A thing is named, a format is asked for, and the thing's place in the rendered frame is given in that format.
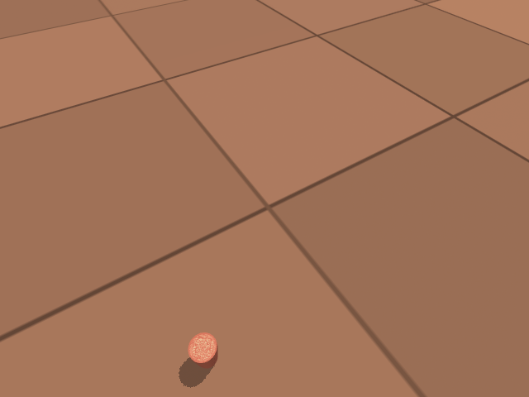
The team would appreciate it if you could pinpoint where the cup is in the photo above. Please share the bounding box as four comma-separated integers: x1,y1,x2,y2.
188,332,218,368

